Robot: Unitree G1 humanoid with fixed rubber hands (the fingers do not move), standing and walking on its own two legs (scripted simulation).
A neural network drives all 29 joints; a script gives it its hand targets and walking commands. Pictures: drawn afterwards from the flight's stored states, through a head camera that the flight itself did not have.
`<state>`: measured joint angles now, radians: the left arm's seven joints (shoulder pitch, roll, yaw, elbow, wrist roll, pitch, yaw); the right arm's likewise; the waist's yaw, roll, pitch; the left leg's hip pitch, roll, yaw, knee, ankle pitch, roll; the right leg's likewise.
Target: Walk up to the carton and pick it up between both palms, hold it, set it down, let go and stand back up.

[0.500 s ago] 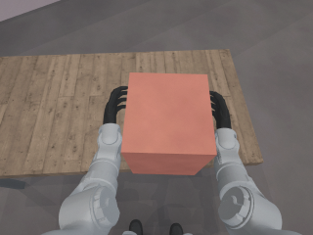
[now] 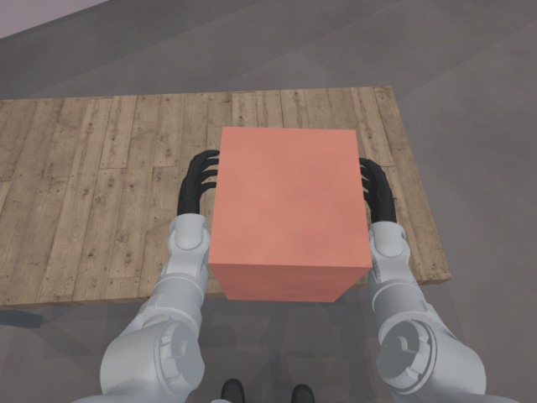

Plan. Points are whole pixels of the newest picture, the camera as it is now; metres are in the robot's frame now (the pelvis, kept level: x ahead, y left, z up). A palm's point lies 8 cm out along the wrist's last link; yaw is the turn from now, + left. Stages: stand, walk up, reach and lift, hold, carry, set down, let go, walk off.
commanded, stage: reach and lift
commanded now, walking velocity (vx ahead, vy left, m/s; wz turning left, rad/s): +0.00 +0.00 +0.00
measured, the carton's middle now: (284, 224) +0.40 -0.02 -0.07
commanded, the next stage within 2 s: none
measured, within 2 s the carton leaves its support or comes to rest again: leaves its support in 0.50 s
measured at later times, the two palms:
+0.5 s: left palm (189, 211) +0.39 +0.12 -0.01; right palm (380, 216) +0.38 -0.17 -0.01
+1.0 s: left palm (174, 204) +0.38 +0.13 +0.05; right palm (387, 209) +0.37 -0.16 +0.04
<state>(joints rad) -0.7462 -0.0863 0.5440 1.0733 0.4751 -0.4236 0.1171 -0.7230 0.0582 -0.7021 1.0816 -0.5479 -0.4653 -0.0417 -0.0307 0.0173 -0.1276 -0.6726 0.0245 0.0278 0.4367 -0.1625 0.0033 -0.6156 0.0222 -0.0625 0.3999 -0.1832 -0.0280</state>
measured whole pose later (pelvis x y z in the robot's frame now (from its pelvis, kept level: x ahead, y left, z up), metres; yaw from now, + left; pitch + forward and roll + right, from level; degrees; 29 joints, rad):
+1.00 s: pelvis -0.01 +0.01 +0.01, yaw -1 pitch +14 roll -1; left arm -0.70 -0.03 0.34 1.12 0.22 -0.36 0.15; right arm -0.66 0.01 -0.38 1.09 -0.27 -0.35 -0.12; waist -0.02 0.03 -0.15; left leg -0.49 0.03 0.04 0.40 -0.15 0.01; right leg -0.42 0.03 -0.06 0.32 -0.15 -0.02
